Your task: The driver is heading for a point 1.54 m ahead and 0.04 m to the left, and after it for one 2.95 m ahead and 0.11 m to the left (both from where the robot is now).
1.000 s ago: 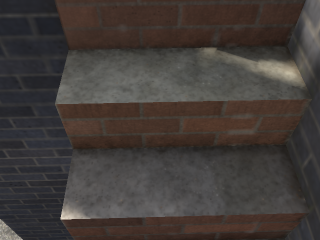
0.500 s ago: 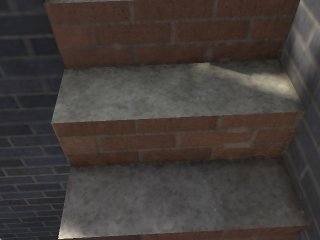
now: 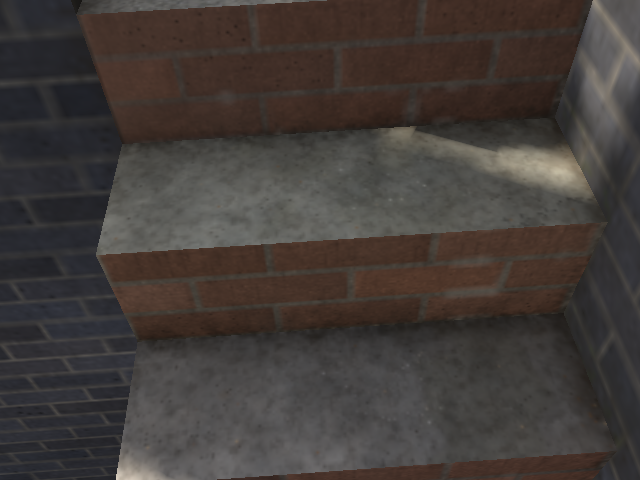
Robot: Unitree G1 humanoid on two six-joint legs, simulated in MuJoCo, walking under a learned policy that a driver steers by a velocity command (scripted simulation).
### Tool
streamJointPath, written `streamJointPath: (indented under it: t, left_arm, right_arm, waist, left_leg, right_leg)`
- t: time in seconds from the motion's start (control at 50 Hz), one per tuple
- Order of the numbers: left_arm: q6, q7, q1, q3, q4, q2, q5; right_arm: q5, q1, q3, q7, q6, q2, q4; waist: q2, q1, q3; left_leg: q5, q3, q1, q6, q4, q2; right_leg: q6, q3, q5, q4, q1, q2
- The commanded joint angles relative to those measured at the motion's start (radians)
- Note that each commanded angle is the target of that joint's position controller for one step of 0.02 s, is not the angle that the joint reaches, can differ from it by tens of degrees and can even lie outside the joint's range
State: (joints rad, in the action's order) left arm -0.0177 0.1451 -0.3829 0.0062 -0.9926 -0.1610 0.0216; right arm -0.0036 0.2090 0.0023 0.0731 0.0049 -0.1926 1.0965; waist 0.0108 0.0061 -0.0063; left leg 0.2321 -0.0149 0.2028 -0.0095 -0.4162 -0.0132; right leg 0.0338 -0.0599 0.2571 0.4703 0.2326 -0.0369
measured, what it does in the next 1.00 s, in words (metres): lifts its right foot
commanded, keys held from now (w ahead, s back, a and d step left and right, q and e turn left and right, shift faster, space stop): no key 0.54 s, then w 0.46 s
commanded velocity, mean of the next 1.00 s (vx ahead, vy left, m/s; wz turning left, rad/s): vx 0.13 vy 0.00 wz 0.00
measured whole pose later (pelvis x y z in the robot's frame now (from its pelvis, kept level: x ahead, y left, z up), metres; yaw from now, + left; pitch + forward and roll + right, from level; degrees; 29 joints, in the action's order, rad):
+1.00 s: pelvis +0.07 +0.01 +0.00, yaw -1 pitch +4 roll +1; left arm -0.01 -0.09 -0.15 -0.03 -0.75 -0.22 0.00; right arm -0.04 0.40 0.04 -0.01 0.15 -0.23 1.08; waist 0.02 0.01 0.06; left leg 0.29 0.03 0.10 0.00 -0.32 0.01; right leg -0.11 0.01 0.69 2.21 0.98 0.01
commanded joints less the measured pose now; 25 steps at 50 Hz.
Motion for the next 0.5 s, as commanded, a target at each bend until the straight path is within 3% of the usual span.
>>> streamJointPath:
  t: [0.02,0.24,0.5]
  left_arm:
    - [-0.016,0.015,-0.085,-0.014,-0.001,-0.089,0.005]
    - [0.001,-0.001,-0.134,-0.011,-0.049,-0.065,0.005]
    - [0.008,-0.009,-0.157,-0.009,-0.072,-0.048,0.003]
  right_arm:
    - [-0.004,0.048,0.007,-0.002,-0.007,-0.084,0.009]
    - [0.003,0.083,-0.018,0.003,0.003,-0.059,0.07]
    - [0.005,0.13,-0.027,0.006,-0.002,-0.043,0.113]
  waist:
    - [-0.04,0.008,-0.04]
    - [-0.028,0.003,-0.043]
    - [-0.024,0.006,-0.055]
  left_leg:
    - [-0.031,0.017,0.036,0.026,0.087,0.013]
    - [-0.087,0.018,0.032,0.023,0.085,0.023]
    - [-0.102,0.017,0.013,0.025,0.084,0.033]
  right_leg:
    - [-0.055,0.013,-0.111,-0.084,-0.001,-0.01]
    - [-0.06,0.022,-0.163,-0.08,-0.019,-0.009]
    - [-0.056,0.032,-0.173,-0.085,-0.005,-0.01]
